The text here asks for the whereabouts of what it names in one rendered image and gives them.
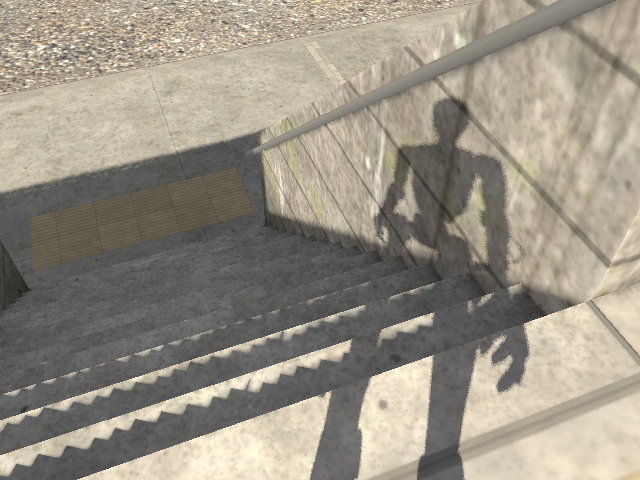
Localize stairs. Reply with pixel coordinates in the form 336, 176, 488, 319
0, 224, 546, 480

